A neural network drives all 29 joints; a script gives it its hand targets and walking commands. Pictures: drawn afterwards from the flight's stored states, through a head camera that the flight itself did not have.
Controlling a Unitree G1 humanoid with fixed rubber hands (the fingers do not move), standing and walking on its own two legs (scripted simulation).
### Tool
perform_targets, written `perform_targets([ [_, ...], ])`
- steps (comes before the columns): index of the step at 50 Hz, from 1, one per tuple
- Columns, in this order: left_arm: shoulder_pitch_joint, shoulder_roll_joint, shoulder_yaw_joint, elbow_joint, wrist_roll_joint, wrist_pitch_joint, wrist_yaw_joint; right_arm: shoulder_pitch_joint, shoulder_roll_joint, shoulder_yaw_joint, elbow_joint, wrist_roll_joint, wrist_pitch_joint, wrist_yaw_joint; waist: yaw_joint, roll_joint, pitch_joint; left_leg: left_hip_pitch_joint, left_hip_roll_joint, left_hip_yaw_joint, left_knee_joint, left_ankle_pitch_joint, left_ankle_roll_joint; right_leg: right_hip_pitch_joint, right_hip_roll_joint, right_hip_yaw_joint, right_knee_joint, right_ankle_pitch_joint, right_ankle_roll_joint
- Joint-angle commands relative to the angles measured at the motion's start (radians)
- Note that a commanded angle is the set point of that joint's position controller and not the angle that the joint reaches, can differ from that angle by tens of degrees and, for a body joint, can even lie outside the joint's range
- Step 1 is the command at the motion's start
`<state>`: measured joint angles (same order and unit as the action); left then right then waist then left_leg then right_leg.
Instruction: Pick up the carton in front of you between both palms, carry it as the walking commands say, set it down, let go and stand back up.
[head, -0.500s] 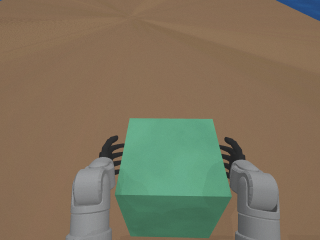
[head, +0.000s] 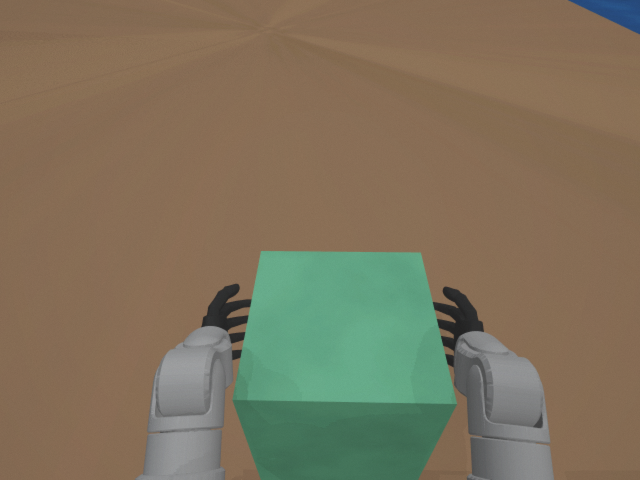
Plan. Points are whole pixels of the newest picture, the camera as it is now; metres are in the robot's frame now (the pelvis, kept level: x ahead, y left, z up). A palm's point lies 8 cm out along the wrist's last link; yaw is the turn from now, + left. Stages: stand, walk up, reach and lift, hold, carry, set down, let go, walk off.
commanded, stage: carry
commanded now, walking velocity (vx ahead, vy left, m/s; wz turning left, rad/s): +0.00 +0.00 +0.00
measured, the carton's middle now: (339, 370) +0.26 +0.00 -0.01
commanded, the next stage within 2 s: none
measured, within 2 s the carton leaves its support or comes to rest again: neither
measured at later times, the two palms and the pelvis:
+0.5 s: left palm (223, 339) +0.28 +0.15 +0.03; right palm (452, 344) +0.28 -0.15 +0.03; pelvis -0.01 +0.00 +0.00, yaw +0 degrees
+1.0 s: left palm (244, 264) +0.40 +0.14 +0.05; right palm (443, 260) +0.41 -0.15 +0.06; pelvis +0.12 -0.01 +0.02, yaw +1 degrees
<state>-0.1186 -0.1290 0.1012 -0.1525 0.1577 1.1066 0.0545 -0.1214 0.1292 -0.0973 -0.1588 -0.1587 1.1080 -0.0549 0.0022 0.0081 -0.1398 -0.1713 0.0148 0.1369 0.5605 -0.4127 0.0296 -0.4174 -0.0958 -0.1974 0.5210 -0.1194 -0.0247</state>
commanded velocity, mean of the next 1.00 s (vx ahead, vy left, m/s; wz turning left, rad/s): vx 0.25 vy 0.00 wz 0.00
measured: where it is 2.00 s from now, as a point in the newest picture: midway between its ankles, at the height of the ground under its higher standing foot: (325, 470)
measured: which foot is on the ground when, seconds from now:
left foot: down 0.00-0.78, up 0.80-1.00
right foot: down 0.00-1.00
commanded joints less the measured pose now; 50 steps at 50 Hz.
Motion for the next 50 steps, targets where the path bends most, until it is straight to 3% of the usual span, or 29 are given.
perform_targets([
  [1, -0.474, -0.893, -0.674, -0.05, -0.349, -0.068, -0.249, -0.458, 0.897, 0.67, -0.04, 0.342, -0.066, 0.242, -0.001, -0.006, -0.146, -0.123, 0.124, -0.105, -0.135, 0.197, 0.01, 0.215, -0.081, 0.116, -0.039, 0.102, -0.001],
  [9, -0.443, -0.822, -0.582, 0.054, -0.255, -0.208, -0.242, -0.428, 0.827, 0.58, 0.065, 0.247, -0.208, 0.236, -0.001, -0.005, -0.144, -0.125, 0.125, -0.104, -0.131, 0.22, 0.013, 0.211, -0.08, 0.113, -0.032, 0.109, 0.001],
  [18, -0.526, -0.832, -0.427, 0.27, -0.14, -0.408, -0.246, -0.512, 0.832, 0.422, 0.279, 0.133, -0.406, 0.24, -0.002, -0.005, -0.148, -0.118, 0.122, -0.105, -0.136, 0.223, 0.015, 0.219, -0.076, 0.114, -0.035, 0.104, 0.002],
  [22, -0.567, -0.885, -0.412, 0.327, -0.126, -0.47, -0.257, -0.553, 0.883, 0.411, 0.335, 0.122, -0.468, 0.252, -0.003, -0.007, -0.168, -0.103, 0.121, -0.105, -0.124, 0.247, 0.016, 0.234, -0.075, 0.113, -0.032, 0.129, 0.0],
  [26, -0.555, -0.916, -0.444, 0.313, -0.142, -0.472, -0.262, -0.544, 0.914, 0.446, 0.32, 0.138, -0.471, 0.259, -0.004, -0.005, -0.195, -0.083, 0.121, -0.099, -0.105, 0.287, 0.013, 0.248, -0.076, 0.109, -0.023, 0.173, -0.004],
  [27, -0.546, -0.917, -0.458, 0.296, -0.153, -0.465, -0.262, -0.536, 0.918, 0.461, 0.306, 0.146, -0.462, 0.259, -0.004, 0.003, -0.2, -0.07, 0.128, -0.097, -0.133, 0.219, 0.012, 0.245, -0.077, 0.097, -0.037, 0.098, 0.003],
  [29, -0.544, -0.915, -0.494, 0.252, -0.178, -0.443, -0.261, -0.525, 0.924, 0.493, 0.265, 0.163, -0.438, 0.257, -0.006, 0.031, -0.154, -0.066, 0.145, -0.14, -0.245, -0.082, 0.044, 0.201, -0.039, 0.055, -0.039, -0.19, 0.02],
  [30, -0.553, -0.905, -0.5, 0.238, -0.183, -0.434, -0.261, -0.52, 0.918, 0.497, 0.254, 0.165, -0.428, 0.255, -0.013, 0.059, -0.101, -0.061, 0.179, -0.205, -0.323, -0.224, 0.071, 0.133, -0.013, 0.023, -0.002, -0.276, 0.035],
  [31, -0.566, -0.892, -0.502, 0.231, -0.183, -0.429, -0.26, -0.525, 0.911, 0.497, 0.243, 0.165, -0.42, 0.253, -0.018, 0.081, -0.033, -0.051, 0.222, -0.271, -0.391, -0.29, 0.091, 0.056, 0.013, -0.005, 0.049, -0.28, 0.047],
  [32, -0.577, -0.88, -0.497, 0.229, -0.179, -0.426, -0.26, -0.531, 0.904, 0.493, 0.24, 0.166, -0.416, 0.251, -0.021, 0.104, 0.016, -0.02, 0.257, -0.311, -0.416, -0.273, 0.107, -0.01, 0.018, -0.005, 0.09, -0.259, 0.048],
  [34, -0.587, -0.875, -0.495, 0.221, -0.179, -0.424, -0.258, -0.532, 0.887, 0.49, 0.236, 0.163, -0.415, 0.246, -0.023, 0.123, 0.033, 0.095, 0.284, -0.304, -0.396, -0.087, 0.125, -0.107, 0.002, 0.013, 0.097, -0.221, 0.042],
  [36, -0.576, -0.875, -0.491, 0.223, -0.181, -0.423, -0.256, -0.532, 0.88, 0.495, 0.228, 0.165, -0.414, 0.242, -0.02, 0.115, -0.012, 0.19, 0.258, -0.222, -0.294, 0.2, 0.113, -0.077, 0.031, -0.018, 0.024, -0.206, 0.036],
  [38, -0.547, -0.885, -0.482, 0.241, -0.182, -0.421, -0.257, -0.508, 0.886, 0.5, 0.238, 0.163, -0.41, 0.238, -0.001, 0.062, -0.107, 0.07, 0.179, -0.069, -0.128, 0.355, 0.045, 0.244, 0.052, -0.034, -0.1, -0.137, 0.014],
  [39, -0.518, -0.891, -0.469, 0.262, -0.174, -0.419, -0.257, -0.515, 0.886, 0.507, 0.236, 0.164, -0.407, 0.24, 0.017, -0.043, -0.162, -0.096, 0.118, 0.015, 0.04, 0.393, -0.007, 0.452, -0.04, 0.133, -0.147, -0.164, -0.046],
  [40, -0.47, -0.885, -0.454, 0.279, -0.159, -0.417, -0.256, -0.524, 0.882, 0.518, 0.22, 0.169, -0.403, 0.243, 0.03, -0.233, -0.228, -0.292, 0.053, 0.045, 0.264, 0.199, -0.037, 0.612, -0.213, 0.439, -0.227, -0.123, -0.144],
  [41, -0.435, -0.884, -0.462, 0.277, -0.157, -0.417, -0.254, -0.516, 0.88, 0.535, 0.205, 0.182, -0.405, 0.247, 0.032, -0.3, -0.192, -0.502, -0.008, -0.005, 0.389, -0.127, -0.029, 0.709, -0.306, 0.613, -0.286, 0.029, -0.216],
  [42, -0.438, -0.89, -0.471, 0.25, -0.16, -0.419, -0.252, -0.516, 0.882, 0.542, 0.198, 0.186, -0.41, 0.25, 0.03, -0.188, -0.192, -0.534, 0.037, -0.088, 0.489, -0.174, -0.011, 0.684, -0.348, 0.599, -0.276, 0.108, -0.24],
  [43, -0.453, -0.894, -0.491, 0.218, -0.173, -0.422, -0.251, -0.501, 0.885, 0.545, 0.196, 0.188, -0.415, 0.25, 0.027, -0.104, -0.21, -0.537, 0.066, -0.111, 0.499, -0.156, -0.002, 0.657, -0.341, 0.542, -0.271, 0.085, -0.225],
  [44, -0.475, -0.896, -0.52, 0.178, -0.193, -0.425, -0.249, -0.49, 0.891, 0.552, 0.187, 0.195, -0.421, 0.248, 0.02, -0.053, -0.205, -0.518, 0.09, -0.118, 0.423, -0.105, 0.0, 0.612, -0.318, 0.468, -0.297, 0.006, -0.182],
  [45, -0.5, -0.898, -0.551, 0.138, -0.212, -0.428, -0.248, -0.492, 0.897, 0.563, 0.171, 0.205, -0.425, 0.245, 0.019, -0.048, -0.193, -0.468, 0.092, -0.099, 0.318, -0.067, -0.005, 0.554, -0.287, 0.385, -0.335, -0.068, -0.14],
  [46, -0.523, -0.895, -0.581, 0.106, -0.228, -0.429, -0.246, -0.495, 0.898, 0.577, 0.148, 0.212, -0.427, 0.239, 0.019, -0.077, -0.184, -0.423, 0.075, -0.066, 0.244, -0.019, -0.014, 0.51, -0.256, 0.319, -0.36, -0.1, -0.122],
  [50, -0.489, -0.837, -0.585, 0.101, -0.219, -0.419, -0.236, -0.431, 0.846, 0.556, 0.138, 0.183, -0.416, 0.218, 0.018, -0.145, -0.159, -0.327, 0.053, 0.007, 0.035, 0.158, -0.026, 0.436, -0.205, 0.201, -0.389, -0.166, -0.099],
])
